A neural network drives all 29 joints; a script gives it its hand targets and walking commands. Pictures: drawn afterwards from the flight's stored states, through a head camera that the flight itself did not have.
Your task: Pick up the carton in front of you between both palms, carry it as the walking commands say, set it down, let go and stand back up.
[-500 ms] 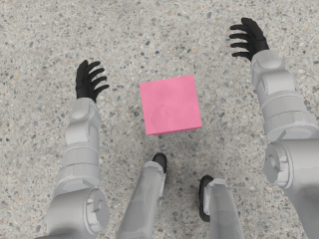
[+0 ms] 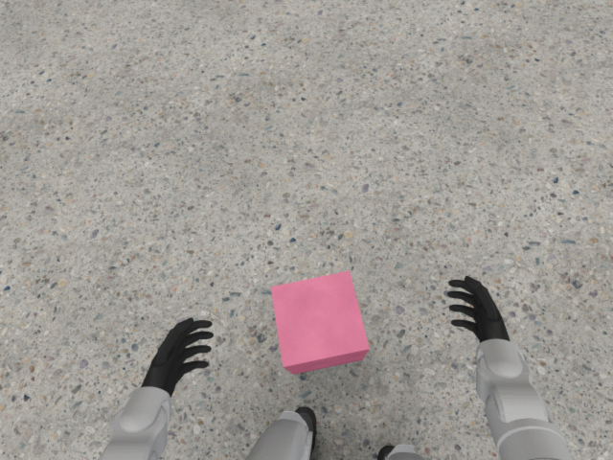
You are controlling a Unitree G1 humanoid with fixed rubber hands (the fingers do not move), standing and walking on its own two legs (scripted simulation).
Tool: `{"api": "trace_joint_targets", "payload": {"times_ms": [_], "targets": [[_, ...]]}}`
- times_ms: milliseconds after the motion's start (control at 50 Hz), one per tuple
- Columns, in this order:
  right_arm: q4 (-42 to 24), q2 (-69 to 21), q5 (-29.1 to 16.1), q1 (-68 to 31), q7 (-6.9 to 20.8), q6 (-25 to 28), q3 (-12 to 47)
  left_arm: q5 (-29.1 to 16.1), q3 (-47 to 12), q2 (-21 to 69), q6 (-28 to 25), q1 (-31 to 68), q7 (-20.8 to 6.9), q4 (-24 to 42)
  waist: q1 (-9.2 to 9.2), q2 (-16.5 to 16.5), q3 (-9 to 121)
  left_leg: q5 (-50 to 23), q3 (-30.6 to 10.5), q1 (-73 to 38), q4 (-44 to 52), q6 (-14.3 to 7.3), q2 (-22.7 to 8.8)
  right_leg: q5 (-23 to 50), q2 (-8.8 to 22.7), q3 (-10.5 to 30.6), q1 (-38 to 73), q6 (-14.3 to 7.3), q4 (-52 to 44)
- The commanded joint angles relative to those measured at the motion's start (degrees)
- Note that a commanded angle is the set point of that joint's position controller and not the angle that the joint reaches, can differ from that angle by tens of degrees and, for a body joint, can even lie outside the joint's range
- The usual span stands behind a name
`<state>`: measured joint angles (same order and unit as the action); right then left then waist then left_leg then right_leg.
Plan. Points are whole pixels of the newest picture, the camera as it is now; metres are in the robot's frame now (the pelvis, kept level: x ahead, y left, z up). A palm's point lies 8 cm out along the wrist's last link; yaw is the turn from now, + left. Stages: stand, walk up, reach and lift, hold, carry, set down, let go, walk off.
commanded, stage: let go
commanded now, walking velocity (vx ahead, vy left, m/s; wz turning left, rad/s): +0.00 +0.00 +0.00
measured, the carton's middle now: (319, 325) +0.39 +0.08 -0.62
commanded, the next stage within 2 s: stand in 0.82 s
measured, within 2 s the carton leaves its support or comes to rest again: neither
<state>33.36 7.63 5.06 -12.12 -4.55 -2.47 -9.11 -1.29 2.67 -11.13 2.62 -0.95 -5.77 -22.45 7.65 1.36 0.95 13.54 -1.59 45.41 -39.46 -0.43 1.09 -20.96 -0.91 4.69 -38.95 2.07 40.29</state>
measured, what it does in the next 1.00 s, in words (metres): stands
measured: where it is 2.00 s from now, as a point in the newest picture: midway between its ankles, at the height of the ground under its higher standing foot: outside the picture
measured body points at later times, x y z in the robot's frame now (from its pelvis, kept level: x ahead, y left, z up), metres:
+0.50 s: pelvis +0.04 -0.04 +0.03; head +0.06 -0.03 +0.48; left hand +0.21 +0.20 -0.05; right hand +0.21 -0.27 -0.04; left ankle +0.04 +0.11 -0.71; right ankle -0.03 -0.15 -0.71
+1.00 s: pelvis +0.03 -0.01 +0.02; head +0.03 +0.02 +0.47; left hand +0.17 +0.27 -0.08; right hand +0.17 -0.29 -0.06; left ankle +0.04 +0.11 -0.71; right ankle -0.03 -0.15 -0.71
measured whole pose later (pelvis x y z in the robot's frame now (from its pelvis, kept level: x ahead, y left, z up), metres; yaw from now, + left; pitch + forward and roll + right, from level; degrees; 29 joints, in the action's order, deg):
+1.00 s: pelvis +0.03 -0.01 +0.02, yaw +1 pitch -1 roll +0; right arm 38.8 16.4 2.7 11.9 -0.2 -1.8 -3.2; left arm 2.6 3.1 -18.4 3.3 -13.2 0.5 -33.5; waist -0.1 -3.4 -0.7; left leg 15.2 -1.9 15.8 -31.6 -0.3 1.1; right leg -20.8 -0.3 4.1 -8.1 1.2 29.4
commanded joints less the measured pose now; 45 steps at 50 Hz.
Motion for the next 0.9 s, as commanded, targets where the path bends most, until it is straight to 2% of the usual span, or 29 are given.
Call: {"api": "trace_joint_targets", "payload": {"times_ms": [0,100,200,320,480,500,520,660,800,820,860,880], "targets": [[-5.1,4.9,-0.6,2.4,1.0,2.3,-0.1,-1.1,-0.7,-4.1,-1.7,-4.7,1.1,7.1,-1.61,1.2,21.4,-23.5,-1.0,-39.0,4.4,3.1,-0.1,5.9,-3.9,-5.1,0.8,-2.2,-8.9],[-6.1,5.4,-1.3,9.7,2.5,3.2,1.5,-1.4,-0.9,-5.2,-2.1,-7.9,1.6,7.2,-4.16,-0.7,15.0,-24.0,-0.1,-40.9,8.1,3.1,0.7,10.3,-2.7,-4.2,10.5,-1.9,-13.5],[-8.2,6.3,-2.2,15.9,4.2,2.9,3.0,-0.6,0.0,-5.9,-1.9,-9.8,1.7,4.7,-5.57,-3.5,10.3,-22.9,1.0,-42.2,11.4,2.5,1.8,17.8,-1.6,-3.6,19.1,-0.8,-16.9],[-11.4,7.5,-4.5,21.5,6.2,1.6,5.3,0.7,1.2,-6.8,-0.9,-12.2,1.8,1.9,-5.92,-4.1,6.1,-22.3,1.9,-44.1,13.9,1.9,2.8,25.6,-0.8,-2.7,25.9,0.2,-19.4],[-13.4,8.2,-5.7,22.0,7.8,-1.0,6.5,1.7,2.0,-7.6,1.5,-11.7,2.0,1.7,-6.25,-3.3,-0.5,-17.7,2.7,-46.7,14.9,1.7,3.7,23.3,0.1,-2.3,24.9,-0.1,-21.7],[-11.2,7.4,-6.7,24.2,6.6,0.5,6.6,2.5,2.2,-9.6,4.3,-10.8,3.4,4.4,-7.04,-2.4,2.2,-15.6,3.2,-44.2,13.6,1.8,4.6,28.8,0.3,-2.0,27.6,0.1,-19.4],[-11.0,8.1,-6.5,24.0,6.3,0.6,7.0,2.3,1.9,-9.1,5.1,-11.4,4.1,3.9,-6.54,-3.4,1.6,-14.6,3.1,-42.9,13.4,1.7,4.6,30.3,0.3,-1.9,28.1,0.3,-18.5],[-11.2,9.1,-5.3,23.3,5.9,-0.6,6.2,2.1,1.1,-8.1,7.5,-10.5,5.2,5.3,-7.25,-3.9,-0.5,-13.4,2.6,-43.2,13.1,1.9,4.0,24.9,-0.7,-2.9,26.2,-0.2,-18.5],[-11.0,9.4,-5.1,23.0,6.3,-1.9,5.6,2.1,0.6,-7.6,9.1,-9.1,5.2,6.2,-7.70,-2.5,-2.4,-10.6,2.2,-44.8,13.7,1.9,3.0,15.8,-1.2,-3.9,25.0,-1.1,-19.0],[-2.9,17.0,-2.0,23.5,4.6,-0.7,3.8,3.8,2.4,-14.1,4.8,-8.1,7.0,-1.6,-7.53,-10.0,-3.0,-7.7,-0.3,-36.0,11.7,1.7,-2.1,6.7,1.7,-1.7,22.9,-0.3,-18.5],[-1.4,16.7,-1.5,23.4,4.0,0.6,3.7,4.1,1.9,-13.2,1.5,-8.7,7.3,-3.1,-8.58,-5.7,-3.1,0.9,-1.5,-34.6,13.2,0.7,-2.3,-2.5,2.5,0.9,21.9,-1.3,-19.4],[-0.7,16.7,-1.5,22.8,4.0,1.2,3.7,4.1,2.0,-13.0,0.6,-8.6,7.1,-3.8,-8.65,-3.2,-3.3,4.2,-2.6,-32.9,14.6,0.4,-2.8,-3.5,2.3,0.8,22.2,-1.6,-18.6]]}}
